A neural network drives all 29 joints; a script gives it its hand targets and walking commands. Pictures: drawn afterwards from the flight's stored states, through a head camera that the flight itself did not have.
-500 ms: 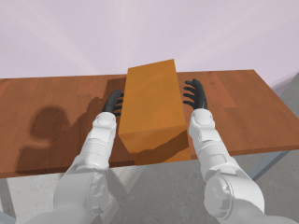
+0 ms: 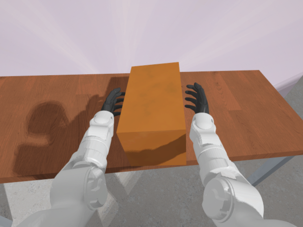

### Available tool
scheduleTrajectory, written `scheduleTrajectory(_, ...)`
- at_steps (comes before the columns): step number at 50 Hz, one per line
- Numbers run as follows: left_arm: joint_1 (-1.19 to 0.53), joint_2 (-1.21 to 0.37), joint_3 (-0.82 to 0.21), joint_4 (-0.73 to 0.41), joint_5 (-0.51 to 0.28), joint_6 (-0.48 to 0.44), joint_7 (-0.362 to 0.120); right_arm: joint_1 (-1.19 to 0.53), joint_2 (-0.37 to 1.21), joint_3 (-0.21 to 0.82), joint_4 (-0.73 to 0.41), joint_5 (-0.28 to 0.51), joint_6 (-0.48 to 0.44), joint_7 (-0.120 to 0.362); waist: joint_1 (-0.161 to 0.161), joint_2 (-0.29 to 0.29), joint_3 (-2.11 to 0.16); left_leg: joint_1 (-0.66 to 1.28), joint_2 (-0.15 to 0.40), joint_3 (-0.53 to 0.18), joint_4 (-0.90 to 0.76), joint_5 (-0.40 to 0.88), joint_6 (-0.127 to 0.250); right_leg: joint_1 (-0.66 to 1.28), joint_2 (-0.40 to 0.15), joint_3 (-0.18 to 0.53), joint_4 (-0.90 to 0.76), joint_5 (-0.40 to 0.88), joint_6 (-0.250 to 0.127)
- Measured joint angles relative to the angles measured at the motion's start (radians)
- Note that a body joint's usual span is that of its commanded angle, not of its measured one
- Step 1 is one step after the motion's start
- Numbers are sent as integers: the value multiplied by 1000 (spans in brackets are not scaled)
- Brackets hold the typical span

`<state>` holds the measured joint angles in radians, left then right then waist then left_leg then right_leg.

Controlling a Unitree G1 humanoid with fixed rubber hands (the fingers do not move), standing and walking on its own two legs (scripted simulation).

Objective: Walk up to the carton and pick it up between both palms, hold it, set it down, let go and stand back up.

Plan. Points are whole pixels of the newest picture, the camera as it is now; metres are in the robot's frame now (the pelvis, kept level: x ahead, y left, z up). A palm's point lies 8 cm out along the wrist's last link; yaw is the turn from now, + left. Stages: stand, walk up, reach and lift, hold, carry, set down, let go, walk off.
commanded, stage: set down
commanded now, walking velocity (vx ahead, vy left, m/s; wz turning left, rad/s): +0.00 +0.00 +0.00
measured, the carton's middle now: (156, 110) +0.45 -0.03 +0.04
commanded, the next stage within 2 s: none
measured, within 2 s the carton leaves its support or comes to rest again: rests again in 0.88 s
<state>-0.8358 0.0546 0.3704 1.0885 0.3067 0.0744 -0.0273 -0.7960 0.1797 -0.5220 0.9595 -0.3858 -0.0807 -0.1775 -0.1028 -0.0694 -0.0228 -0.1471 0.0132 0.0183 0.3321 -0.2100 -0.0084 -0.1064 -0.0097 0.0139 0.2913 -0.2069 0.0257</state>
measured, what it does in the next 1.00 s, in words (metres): stands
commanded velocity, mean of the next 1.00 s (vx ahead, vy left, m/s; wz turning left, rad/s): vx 0.00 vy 0.00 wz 0.00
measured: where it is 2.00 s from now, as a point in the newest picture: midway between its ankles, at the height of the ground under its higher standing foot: outside the picture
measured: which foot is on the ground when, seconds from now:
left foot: down 0.00-1.00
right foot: down 0.00-1.00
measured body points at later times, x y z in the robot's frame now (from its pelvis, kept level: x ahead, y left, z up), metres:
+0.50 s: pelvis +0.01 +0.00 +0.00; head +0.03 +0.03 +0.45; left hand +0.44 +0.11 +0.06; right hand +0.41 -0.14 +0.10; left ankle -0.02 +0.12 -0.75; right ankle -0.04 -0.13 -0.75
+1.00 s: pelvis +0.01 +0.00 +0.00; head +0.03 +0.03 +0.45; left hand +0.44 +0.11 +0.06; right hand +0.40 -0.15 +0.09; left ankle -0.02 +0.12 -0.75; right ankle -0.04 -0.13 -0.75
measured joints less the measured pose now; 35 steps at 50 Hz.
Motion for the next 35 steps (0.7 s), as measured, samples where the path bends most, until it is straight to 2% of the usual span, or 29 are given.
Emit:
scheduleTrajectory(17,-6,4,3,1,0,-26,-4,0,17,-45,0,-25,-36,4,-1,-3,4,-2,0,0,0,-11,0,-2,-1,-1,0,-10,2)
scheduleTrajectory(35,-6,4,45,9,0,-65,-34,0,25,-78,0,-73,-56,13,-3,-6,23,-2,0,1,0,-9,0,-2,-1,-2,0,-10,2)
